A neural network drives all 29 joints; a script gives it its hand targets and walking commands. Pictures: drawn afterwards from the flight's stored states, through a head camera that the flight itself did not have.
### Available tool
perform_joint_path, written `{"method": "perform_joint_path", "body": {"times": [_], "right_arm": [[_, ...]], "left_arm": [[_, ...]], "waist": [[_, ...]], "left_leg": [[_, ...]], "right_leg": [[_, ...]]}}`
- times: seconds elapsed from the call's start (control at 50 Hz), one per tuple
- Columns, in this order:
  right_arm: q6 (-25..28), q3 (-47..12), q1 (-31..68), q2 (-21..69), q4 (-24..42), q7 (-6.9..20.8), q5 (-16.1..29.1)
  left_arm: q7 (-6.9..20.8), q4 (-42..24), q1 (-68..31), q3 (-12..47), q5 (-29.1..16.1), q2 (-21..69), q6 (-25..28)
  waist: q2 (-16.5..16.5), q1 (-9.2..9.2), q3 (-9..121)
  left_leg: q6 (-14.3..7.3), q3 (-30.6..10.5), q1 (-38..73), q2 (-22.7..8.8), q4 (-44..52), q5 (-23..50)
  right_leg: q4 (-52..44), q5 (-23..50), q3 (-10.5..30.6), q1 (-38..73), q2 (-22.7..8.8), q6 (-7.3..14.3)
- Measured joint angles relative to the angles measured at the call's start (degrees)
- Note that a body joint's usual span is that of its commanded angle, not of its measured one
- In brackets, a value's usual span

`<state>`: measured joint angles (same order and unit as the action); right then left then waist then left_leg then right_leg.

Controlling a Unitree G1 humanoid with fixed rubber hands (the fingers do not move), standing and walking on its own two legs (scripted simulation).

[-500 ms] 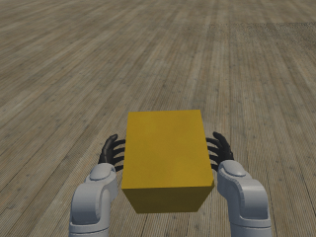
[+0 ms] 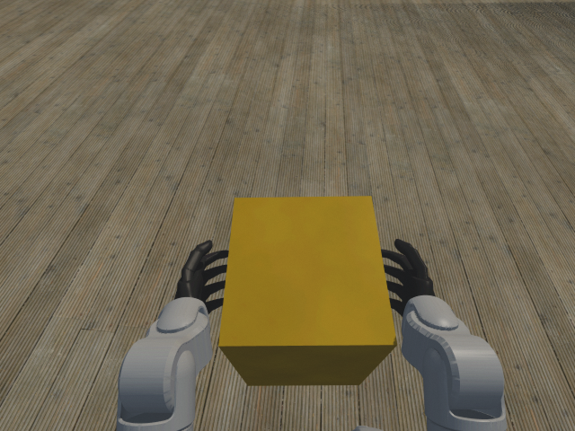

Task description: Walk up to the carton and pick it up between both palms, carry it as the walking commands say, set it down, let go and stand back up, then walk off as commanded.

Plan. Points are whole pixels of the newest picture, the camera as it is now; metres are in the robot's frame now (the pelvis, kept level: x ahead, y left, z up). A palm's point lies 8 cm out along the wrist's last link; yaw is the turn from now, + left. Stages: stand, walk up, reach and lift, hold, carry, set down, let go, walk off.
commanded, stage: carry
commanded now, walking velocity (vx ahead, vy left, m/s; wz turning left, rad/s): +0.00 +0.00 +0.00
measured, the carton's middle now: (303, 300) +0.30 +0.01 +0.02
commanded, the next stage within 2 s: none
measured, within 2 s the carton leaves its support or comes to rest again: neither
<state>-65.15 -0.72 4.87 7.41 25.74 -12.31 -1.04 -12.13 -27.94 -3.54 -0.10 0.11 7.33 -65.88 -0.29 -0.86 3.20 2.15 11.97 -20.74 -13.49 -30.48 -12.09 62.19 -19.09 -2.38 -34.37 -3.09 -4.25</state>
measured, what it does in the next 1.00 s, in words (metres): steps to the right: right foot, then left foot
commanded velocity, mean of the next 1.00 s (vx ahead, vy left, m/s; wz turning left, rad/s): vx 0.00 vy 0.00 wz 0.00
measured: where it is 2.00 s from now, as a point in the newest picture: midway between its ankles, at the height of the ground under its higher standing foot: outside the picture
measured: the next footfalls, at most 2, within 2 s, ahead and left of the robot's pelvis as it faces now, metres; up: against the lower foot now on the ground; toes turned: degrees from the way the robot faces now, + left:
right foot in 0.14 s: -0.04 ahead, -0.25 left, +0.00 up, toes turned -4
left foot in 0.40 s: +0.04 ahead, +0.00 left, +0.00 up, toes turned -18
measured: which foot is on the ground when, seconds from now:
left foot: down 0.00-0.16, up 0.18-0.38, down 0.40-1.00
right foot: up 0.00-0.12, down 0.14-1.00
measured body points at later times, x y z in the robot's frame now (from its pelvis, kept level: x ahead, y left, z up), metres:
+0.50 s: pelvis -0.05 -0.11 -0.02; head -0.06 -0.08 +0.43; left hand +0.23 +0.01 +0.06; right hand +0.21 -0.26 +0.08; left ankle +0.00 -0.02 -0.74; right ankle -0.07 -0.22 -0.73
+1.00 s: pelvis -0.07 -0.17 -0.01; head -0.09 -0.18 +0.44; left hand +0.21 -0.06 +0.07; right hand +0.19 -0.33 +0.07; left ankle +0.00 -0.02 -0.74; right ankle -0.08 -0.24 -0.74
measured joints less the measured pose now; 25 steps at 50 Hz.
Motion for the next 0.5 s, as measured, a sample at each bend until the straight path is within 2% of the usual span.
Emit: {"method": "perform_joint_path", "body": {"times": [0.1, 0.14, 0.16, 0.18, 0.22, 0.28, 0.34, 0.4, 0.42, 0.44, 0.46, 0.5], "right_arm": [[0.3, 0.8, 0.9, 0.0, 0.2, 0.7, -0.2], [-0.2, 0.8, 1.2, 0.1, -1.6, 0.9, -0.5], [-0.7, 1.2, 1.3, 0.0, -2.2, 1.0, -0.5], [-1.2, 2.3, 1.1, 0.0, -2.8, 1.2, -0.5], [-1.8, 3.2, -0.7, -0.1, -3.8, 1.3, -0.4], [-1.8, 2.0, -3.1, -0.1, -3.3, 0.5, -0.3], [-1.1, 0.5, -2.5, -0.1, -1.4, -0.7, 0.2], [-0.3, 0.2, -0.3, -0.1, -0.2, -1.0, 0.4], [0.1, 0.2, 0.4, 0.0, -0.5, -1.0, 0.4], [0.6, 0.1, 1.0, 0.1, -1.5, -0.9, 0.4], [0.8, -0.2, 1.6, 0.1, -2.8, -0.7, 0.3], [0.7, -0.7, 2.2, 0.1, -5.9, 0.0, -0.1]], "left_arm": [[-0.6, -0.8, -2.2, 0.3, 0.8, 0.1, -1.3], [-0.6, 0.6, -2.2, -0.1, 1.1, 0.1, -2.1], [-0.6, 1.6, -2.0, 0.3, 1.2, 0.1, -2.1], [-0.6, 3.3, -1.6, 1.2, 1.2, 0.1, -1.6], [-0.8, 6.3, -0.8, 2.4, 1.0, 0.1, -1.3], [-0.3, 7.1, 1.2, 2.1, 0.1, 0.0, -0.6], [0.6, 4.5, 1.8, 1.0, 0.0, 0.1, 0.8], [1.0, 2.5, 1.2, 0.5, 0.2, 0.1, 2.3], [0.9, 2.2, 0.7, 0.2, 0.3, 0.0, 2.6], [1.0, 2.2, 0.3, -0.4, 0.6, 0.0, 2.5], [1.0, 2.4, 0.3, -0.9, 0.8, 0.0, 2.3], [0.9, 2.7, 1.5, -1.3, 1.8, 0.0, 1.4]], "waist": [[0.8, -0.10, 1.7], [0.9, -0.28, 2.5], [-0.4, -0.42, 2.8], [-3.0, -0.07, 2.3], [-5.8, 1.27, 1.4], [-6.6, 2.62, -0.1], [-5.5, 3.55, -1.5], [-3.0, 3.62, -1.3], [-1.4, 3.67, -0.9], [0.8, 3.19, -0.5], [2.4, 2.30, -0.1], [3.7, 0.93, 1.3]], "left_leg": [[2.9, 0.2, -3.6, -4.4, -3.6, -0.1], [4.4, 0.6, -4.7, -5.6, -6.2, -0.7], [4.8, 0.2, -5.9, -6.7, -8.4, -1.5], [4.8, -2.4, -7.6, -7.0, -12.3, -6.2], [4.5, -5.8, -10.5, -3.0, -22.4, -15.9], [3.4, -4.2, -11.7, 2.9, -30.9, -19.0], [2.1, -2.2, -9.5, 6.6, -25.6, -17.0], [0.7, -1.4, -3.9, 8.9, -11.5, -11.9], [-1.7, -1.4, -3.2, 9.5, -8.3, -6.3], [-3.7, -1.0, -3.2, 10.0, -8.0, -4.2], [-4.7, -0.5, -3.0, 9.9, -7.8, -3.8], [-5.1, 0.1, -2.2, 9.0, -6.7, -3.7]], "right_leg": [[-14.3, -1.3, -2.1, 9.5, -1.9, -0.2], [-24.7, 1.3, -3.0, 15.0, -1.9, 0.2], [-28.3, -1.8, -3.6, 16.9, -1.1, 0.3], [-28.0, -3.0, -4.1, 16.9, 0.1, 0.6], [-26.8, -2.0, -4.1, 16.7, 0.3, 1.4], [-27.8, -0.4, -2.8, 17.2, -0.2, 2.1], [-27.7, 0.1, -2.4, 16.7, 0.3, 2.8], [-25.1, -1.0, -3.2, 15.2, 1.5, 3.7], [-23.5, -1.8, -3.5, 14.5, 1.2, 3.9], [-22.0, -2.5, -3.2, 13.9, 0.7, 3.8], [-21.0, -5.7, -2.6, 13.3, 0.8, 3.8], [-20.5, -10.5, -2.0, 12.9, 1.6, 3.6]]}}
